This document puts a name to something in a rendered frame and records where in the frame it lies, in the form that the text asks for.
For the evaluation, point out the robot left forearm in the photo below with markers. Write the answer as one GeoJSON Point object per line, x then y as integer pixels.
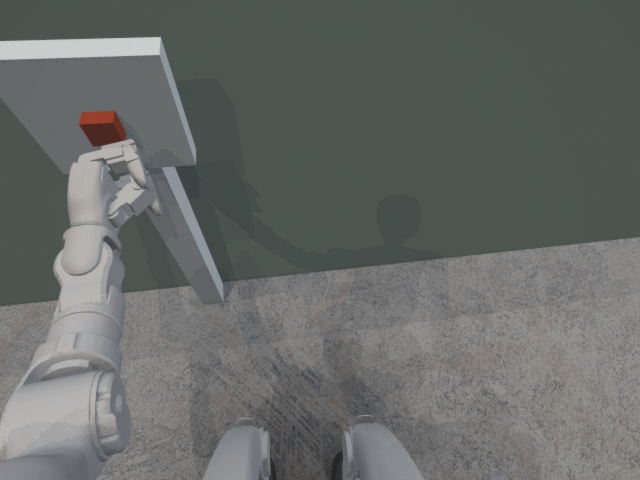
{"type": "Point", "coordinates": [87, 325]}

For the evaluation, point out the robot left hand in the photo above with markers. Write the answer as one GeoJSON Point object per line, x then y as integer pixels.
{"type": "Point", "coordinates": [94, 198]}

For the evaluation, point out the right robot shin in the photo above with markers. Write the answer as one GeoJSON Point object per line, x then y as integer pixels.
{"type": "Point", "coordinates": [359, 419]}

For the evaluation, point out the left robot upper arm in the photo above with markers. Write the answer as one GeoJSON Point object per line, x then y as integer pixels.
{"type": "Point", "coordinates": [65, 428]}

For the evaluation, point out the panel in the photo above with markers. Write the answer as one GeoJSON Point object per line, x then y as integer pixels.
{"type": "Point", "coordinates": [48, 83]}

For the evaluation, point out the button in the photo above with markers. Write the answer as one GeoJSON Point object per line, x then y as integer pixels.
{"type": "Point", "coordinates": [102, 127]}

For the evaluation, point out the robot right thigh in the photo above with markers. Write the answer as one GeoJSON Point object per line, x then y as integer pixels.
{"type": "Point", "coordinates": [372, 452]}

